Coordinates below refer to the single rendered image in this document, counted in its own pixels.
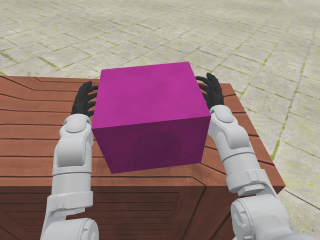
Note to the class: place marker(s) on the left robot upper arm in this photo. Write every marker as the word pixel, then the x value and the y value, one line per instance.
pixel 73 229

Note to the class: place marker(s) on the carton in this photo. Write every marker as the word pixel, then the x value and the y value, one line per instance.
pixel 149 117

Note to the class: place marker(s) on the right robot upper arm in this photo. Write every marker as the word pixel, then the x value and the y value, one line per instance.
pixel 262 217

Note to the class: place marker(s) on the robot right hand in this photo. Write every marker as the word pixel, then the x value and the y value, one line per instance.
pixel 214 94

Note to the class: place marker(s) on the robot left forearm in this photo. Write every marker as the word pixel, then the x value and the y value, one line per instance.
pixel 72 167

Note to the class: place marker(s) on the robot left hand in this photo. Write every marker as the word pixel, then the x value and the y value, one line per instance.
pixel 81 105

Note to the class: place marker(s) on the robot right forearm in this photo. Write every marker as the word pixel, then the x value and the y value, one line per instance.
pixel 244 174

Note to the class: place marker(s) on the pedestal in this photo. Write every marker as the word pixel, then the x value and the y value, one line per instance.
pixel 184 202

